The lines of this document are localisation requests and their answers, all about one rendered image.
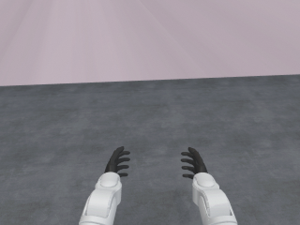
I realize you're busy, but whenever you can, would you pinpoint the right robot forearm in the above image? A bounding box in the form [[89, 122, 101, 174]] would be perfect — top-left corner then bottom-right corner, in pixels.
[[192, 172, 238, 225]]

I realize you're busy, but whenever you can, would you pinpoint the left robot forearm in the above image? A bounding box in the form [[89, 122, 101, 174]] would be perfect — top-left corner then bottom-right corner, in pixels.
[[79, 172, 122, 225]]

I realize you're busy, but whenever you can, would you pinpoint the right robot hand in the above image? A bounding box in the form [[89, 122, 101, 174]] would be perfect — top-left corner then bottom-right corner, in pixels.
[[181, 147, 208, 180]]

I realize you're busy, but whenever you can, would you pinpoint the left robot hand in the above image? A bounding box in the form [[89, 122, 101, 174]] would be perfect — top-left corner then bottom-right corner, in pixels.
[[104, 146, 130, 177]]

